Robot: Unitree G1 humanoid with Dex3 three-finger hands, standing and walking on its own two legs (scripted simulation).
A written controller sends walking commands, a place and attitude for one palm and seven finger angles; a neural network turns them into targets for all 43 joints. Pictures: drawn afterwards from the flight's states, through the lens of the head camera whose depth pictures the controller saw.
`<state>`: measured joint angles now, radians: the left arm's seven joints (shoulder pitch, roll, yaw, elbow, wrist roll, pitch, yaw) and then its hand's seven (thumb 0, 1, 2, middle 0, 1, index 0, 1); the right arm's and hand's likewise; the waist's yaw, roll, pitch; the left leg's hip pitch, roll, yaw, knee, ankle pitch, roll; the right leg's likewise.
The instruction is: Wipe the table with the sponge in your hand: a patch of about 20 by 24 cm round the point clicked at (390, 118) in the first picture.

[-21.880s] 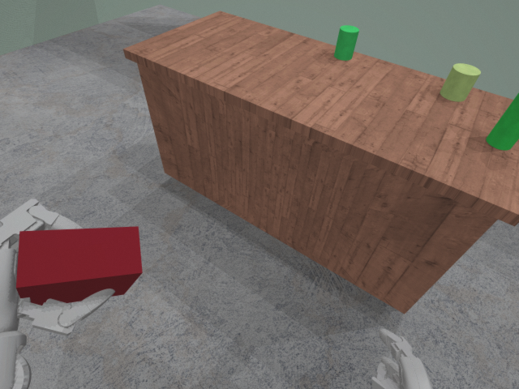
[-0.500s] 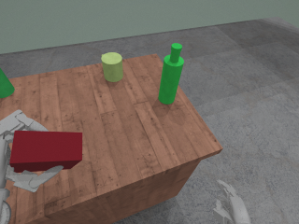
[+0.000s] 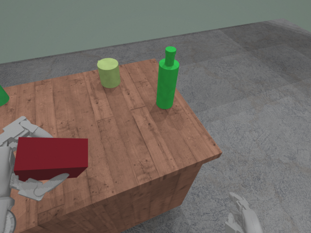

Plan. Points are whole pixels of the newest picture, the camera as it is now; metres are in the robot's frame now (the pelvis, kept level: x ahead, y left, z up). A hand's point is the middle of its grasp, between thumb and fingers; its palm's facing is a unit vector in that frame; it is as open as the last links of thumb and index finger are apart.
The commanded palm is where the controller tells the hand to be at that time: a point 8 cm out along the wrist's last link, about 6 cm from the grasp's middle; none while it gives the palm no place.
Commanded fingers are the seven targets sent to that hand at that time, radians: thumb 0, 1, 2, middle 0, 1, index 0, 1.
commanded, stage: look again from close up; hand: left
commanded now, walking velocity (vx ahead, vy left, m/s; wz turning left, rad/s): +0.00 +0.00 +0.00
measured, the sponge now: (62, 160) +0.22 +0.21 +0.13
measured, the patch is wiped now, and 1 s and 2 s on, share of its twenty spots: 0.00 0.00 0.00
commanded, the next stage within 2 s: turn the palm down, sponge in hand in 0.32 s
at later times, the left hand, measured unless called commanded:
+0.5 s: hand (22, 133) +0.25 +0.27 +0.18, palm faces +0.37 -0.77 -0.52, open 9.8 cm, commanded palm +0.17 +0.29 +0.17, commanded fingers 0.00 0.10 1.30 -1.20 -1.60 -1.20 -1.60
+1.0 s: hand (14, 153) +0.22 +0.28 +0.16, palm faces +0.43 -0.57 -0.70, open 9.8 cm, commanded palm +0.17 +0.28 +0.19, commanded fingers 0.00 0.10 1.30 -1.20 -1.60 -1.20 -1.60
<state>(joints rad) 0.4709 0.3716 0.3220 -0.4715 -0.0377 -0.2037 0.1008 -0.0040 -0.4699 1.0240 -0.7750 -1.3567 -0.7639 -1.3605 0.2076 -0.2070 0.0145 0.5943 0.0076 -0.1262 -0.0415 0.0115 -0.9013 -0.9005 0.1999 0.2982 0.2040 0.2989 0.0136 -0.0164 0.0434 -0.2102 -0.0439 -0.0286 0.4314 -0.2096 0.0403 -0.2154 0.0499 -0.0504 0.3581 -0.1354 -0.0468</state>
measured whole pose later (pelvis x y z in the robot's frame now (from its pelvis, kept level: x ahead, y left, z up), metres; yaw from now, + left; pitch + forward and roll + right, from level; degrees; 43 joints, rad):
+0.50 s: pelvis +0.00 +0.01 +0.00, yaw +3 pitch +0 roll -1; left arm 0.19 0.55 0.33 -0.37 0.01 -0.15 0.05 0.00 -0.47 1.02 -0.78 -1.35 -0.77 -1.36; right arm 0.22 -0.23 0.05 0.56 -0.01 -0.12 -0.05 0.01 -0.90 -0.90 0.20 0.30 0.20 0.30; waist 0.06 -0.02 0.06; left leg -0.25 -0.07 -0.06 0.49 -0.24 0.05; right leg -0.26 0.03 -0.06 0.45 -0.19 -0.05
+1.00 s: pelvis +0.00 -0.01 -0.02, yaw +2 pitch +0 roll +0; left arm 0.25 0.53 0.33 -0.42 0.17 0.19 0.07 0.00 -0.47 1.03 -0.77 -1.36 -0.76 -1.36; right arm 0.11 -0.26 0.04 0.60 0.01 0.01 -0.06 0.01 -0.90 -0.90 0.20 0.30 0.20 0.30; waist 0.09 0.07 -0.01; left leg -0.33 -0.06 -0.06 0.65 -0.31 0.03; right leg -0.35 0.04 -0.07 0.63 -0.28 -0.07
